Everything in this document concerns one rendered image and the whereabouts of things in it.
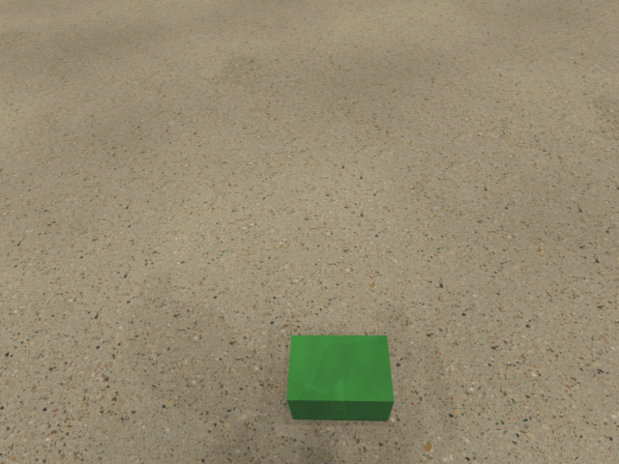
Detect carton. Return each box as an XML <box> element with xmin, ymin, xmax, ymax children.
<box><xmin>286</xmin><ymin>335</ymin><xmax>395</xmax><ymax>421</ymax></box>

